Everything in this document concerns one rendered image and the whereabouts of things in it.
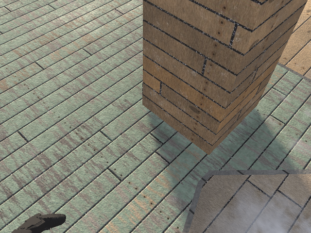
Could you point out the robot left hand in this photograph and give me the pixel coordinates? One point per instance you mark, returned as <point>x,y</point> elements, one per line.
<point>39,223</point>

